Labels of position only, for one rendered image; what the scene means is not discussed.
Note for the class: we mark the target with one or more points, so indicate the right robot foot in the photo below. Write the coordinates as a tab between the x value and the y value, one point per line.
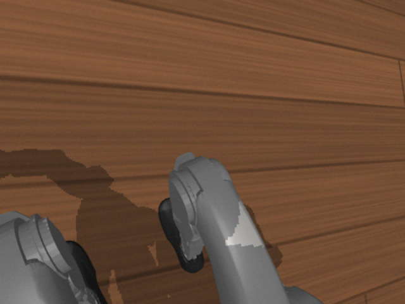
173	235

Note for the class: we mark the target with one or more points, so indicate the right robot hand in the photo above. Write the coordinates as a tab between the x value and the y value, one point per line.
299	296

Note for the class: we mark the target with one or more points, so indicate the left robot foot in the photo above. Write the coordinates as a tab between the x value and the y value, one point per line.
87	270

